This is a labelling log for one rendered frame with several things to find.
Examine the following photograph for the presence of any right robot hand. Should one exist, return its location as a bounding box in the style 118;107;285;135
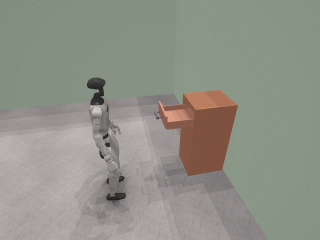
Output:
107;160;122;178

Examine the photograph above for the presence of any handle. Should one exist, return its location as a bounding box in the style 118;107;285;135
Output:
154;111;163;120

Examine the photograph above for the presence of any left robot hand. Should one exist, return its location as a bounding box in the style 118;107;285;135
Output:
109;123;121;135

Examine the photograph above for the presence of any robot left forearm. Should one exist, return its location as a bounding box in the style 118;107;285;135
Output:
109;117;114;126

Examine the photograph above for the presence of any robot right forearm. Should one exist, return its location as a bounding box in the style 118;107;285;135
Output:
94;134;113;163

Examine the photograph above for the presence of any cabinet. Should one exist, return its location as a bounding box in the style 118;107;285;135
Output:
179;90;238;176

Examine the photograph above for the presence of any humanoid robot torso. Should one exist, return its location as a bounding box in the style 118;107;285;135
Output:
89;97;111;147

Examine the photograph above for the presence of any drawer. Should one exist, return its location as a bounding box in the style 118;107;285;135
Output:
158;101;194;130

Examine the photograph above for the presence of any right robot upper arm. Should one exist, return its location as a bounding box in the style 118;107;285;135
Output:
91;106;104;140

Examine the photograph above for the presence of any robot right thigh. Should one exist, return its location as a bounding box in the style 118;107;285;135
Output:
99;144;120;178

